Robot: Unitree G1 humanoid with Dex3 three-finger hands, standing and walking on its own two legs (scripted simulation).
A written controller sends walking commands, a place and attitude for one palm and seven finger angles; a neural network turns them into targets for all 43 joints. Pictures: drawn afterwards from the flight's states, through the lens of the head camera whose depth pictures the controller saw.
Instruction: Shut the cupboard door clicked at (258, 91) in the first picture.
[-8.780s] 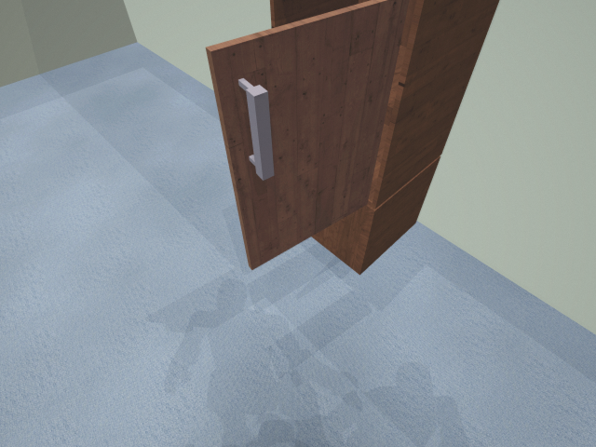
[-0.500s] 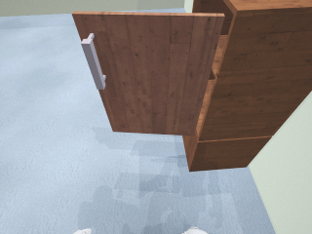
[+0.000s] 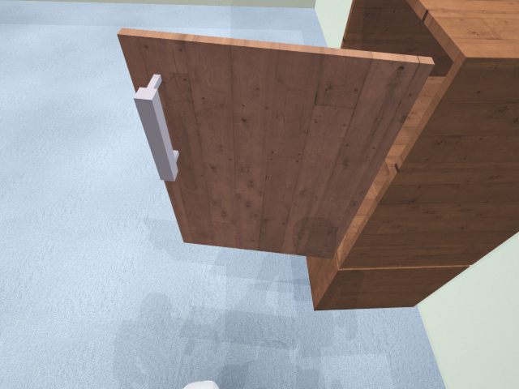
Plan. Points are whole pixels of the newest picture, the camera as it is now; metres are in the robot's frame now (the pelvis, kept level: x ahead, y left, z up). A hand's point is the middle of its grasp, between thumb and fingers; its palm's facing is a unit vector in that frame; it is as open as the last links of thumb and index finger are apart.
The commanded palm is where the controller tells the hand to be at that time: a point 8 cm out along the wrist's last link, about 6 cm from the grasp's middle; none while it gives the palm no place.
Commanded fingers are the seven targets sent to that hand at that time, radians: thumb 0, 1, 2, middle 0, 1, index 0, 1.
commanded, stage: come to a stop and stand still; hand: left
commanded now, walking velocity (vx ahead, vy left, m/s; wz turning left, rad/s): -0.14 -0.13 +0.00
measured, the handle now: (163, 131) +0.47 +0.20 +0.11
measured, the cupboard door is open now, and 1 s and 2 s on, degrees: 81 81 81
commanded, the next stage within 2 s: look again from close up in 0.64 s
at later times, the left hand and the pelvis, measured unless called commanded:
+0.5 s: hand out of the picture +0.03 +0.14 -0.17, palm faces +0.00 -0.98 -0.21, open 7.4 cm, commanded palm none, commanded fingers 0.00 0.90 0.90 -0.20 -0.30 -0.20 -0.30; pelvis -0.04 -0.04 +0.00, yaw -1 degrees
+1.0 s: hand out of the picture -0.02 +0.12 -0.17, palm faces -0.02 -0.98 -0.18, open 7.4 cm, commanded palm none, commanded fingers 0.00 0.90 0.90 -0.20 -0.30 -0.20 -0.30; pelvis -0.02 -0.05 +0.01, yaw -2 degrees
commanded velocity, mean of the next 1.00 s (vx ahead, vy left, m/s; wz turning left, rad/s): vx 0.00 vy -0.01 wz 0.00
